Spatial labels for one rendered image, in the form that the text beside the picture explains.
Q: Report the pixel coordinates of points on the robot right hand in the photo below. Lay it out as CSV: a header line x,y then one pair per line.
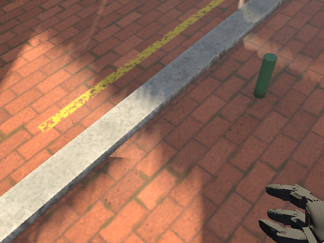
x,y
305,228

